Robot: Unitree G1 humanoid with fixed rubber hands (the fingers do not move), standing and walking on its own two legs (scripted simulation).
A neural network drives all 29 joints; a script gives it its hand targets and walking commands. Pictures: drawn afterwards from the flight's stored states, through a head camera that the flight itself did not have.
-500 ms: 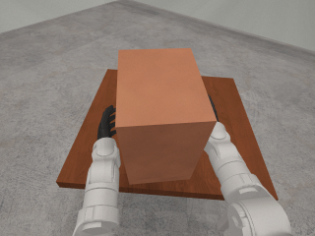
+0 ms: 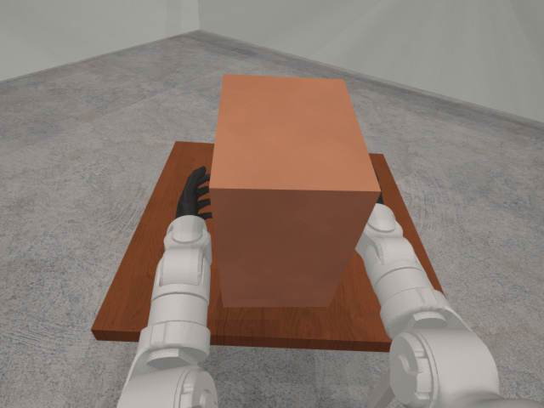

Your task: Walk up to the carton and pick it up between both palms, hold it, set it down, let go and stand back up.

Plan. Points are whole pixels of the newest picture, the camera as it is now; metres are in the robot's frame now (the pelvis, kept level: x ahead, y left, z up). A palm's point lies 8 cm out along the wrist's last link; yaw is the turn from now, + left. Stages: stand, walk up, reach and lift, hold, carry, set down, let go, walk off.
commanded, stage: reach and lift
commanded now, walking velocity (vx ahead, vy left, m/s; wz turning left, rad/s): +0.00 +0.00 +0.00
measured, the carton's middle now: (280, 199) +0.40 -0.01 +0.14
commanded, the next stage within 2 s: hold in 1.18 s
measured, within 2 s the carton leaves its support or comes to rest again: neither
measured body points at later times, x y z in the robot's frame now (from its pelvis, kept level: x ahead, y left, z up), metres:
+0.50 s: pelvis +0.01 +0.00 +0.00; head -0.02 +0.03 +0.45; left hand +0.38 +0.14 +0.14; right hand +0.39 -0.13 +0.16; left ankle +0.03 +0.12 -0.75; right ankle +0.01 -0.12 -0.75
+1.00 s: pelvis +0.00 -0.01 +0.00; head -0.05 +0.03 +0.44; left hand +0.36 +0.15 +0.17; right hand +0.38 -0.13 +0.18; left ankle +0.03 +0.12 -0.75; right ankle +0.01 -0.12 -0.75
